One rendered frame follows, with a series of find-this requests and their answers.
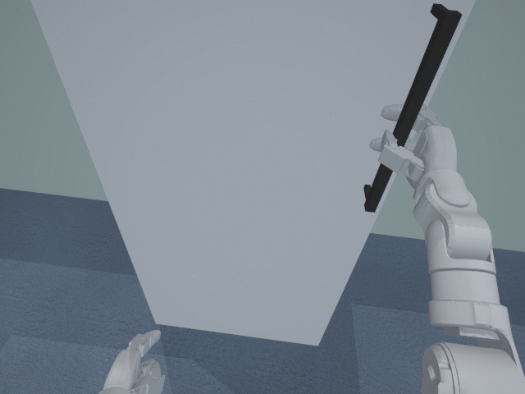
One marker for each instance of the robot right hand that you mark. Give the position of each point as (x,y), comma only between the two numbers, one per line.
(435,149)

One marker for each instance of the robot left hand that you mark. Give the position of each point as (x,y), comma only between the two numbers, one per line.
(129,373)

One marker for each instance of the handle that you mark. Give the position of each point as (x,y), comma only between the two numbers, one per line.
(445,27)

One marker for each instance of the robot right upper arm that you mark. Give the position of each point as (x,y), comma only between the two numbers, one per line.
(450,368)

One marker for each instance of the fridge door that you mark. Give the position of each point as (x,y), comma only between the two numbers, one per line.
(231,138)

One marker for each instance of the right robot forearm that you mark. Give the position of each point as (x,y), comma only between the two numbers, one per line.
(464,293)

